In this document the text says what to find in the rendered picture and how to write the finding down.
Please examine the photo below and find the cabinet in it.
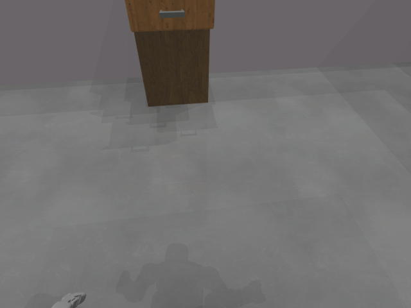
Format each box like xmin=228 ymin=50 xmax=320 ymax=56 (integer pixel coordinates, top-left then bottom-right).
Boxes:
xmin=134 ymin=29 xmax=210 ymax=107

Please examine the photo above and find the left robot hand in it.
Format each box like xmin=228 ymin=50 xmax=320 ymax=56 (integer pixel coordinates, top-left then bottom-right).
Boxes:
xmin=52 ymin=292 xmax=86 ymax=308

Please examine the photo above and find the drawer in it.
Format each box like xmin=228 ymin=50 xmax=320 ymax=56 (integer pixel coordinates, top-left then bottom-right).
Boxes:
xmin=125 ymin=0 xmax=215 ymax=32

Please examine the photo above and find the handle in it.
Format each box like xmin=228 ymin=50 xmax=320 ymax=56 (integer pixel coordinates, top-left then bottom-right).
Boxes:
xmin=159 ymin=9 xmax=185 ymax=18

